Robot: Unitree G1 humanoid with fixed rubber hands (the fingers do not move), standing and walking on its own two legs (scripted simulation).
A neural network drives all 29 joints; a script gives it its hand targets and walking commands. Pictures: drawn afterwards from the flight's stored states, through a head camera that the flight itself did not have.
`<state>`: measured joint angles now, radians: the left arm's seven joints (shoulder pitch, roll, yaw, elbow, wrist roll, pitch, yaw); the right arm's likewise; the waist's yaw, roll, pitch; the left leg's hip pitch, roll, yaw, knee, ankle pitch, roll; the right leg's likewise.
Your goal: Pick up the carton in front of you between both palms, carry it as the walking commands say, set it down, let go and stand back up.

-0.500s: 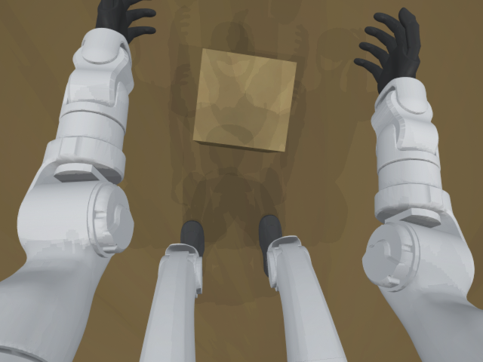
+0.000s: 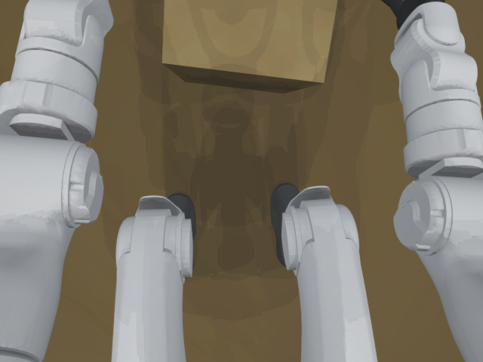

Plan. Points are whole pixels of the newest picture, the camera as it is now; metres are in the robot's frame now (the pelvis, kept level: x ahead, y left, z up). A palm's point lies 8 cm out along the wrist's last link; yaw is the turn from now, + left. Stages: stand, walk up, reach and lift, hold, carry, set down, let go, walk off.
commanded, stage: reach and lift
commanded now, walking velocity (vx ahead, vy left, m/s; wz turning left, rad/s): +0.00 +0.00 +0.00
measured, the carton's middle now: (245, 17) +0.57 -0.03 -0.30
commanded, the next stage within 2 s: none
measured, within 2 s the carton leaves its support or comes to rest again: leaves its support in 1.14 s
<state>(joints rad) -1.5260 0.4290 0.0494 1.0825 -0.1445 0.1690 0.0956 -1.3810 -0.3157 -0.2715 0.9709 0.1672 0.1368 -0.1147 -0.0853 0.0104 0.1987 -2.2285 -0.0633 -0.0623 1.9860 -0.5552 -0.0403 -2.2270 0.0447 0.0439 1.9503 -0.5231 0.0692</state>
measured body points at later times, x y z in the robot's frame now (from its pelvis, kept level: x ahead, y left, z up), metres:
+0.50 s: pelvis +0.01 +0.00 -0.06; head +0.39 +0.00 +0.17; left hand +0.60 +0.14 -0.24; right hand +0.56 -0.21 -0.24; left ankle +0.10 +0.12 -0.39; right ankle +0.11 -0.13 -0.39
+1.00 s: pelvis +0.00 +0.00 -0.06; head +0.38 +0.00 +0.17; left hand +0.59 +0.12 -0.24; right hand +0.56 -0.19 -0.24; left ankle +0.10 +0.12 -0.39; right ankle +0.11 -0.13 -0.39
